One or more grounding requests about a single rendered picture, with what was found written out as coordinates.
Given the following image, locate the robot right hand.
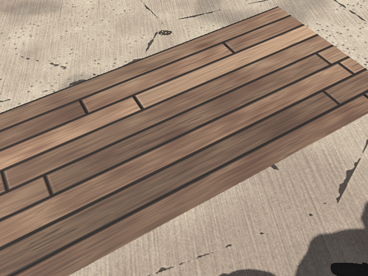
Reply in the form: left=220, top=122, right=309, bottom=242
left=331, top=262, right=368, bottom=276

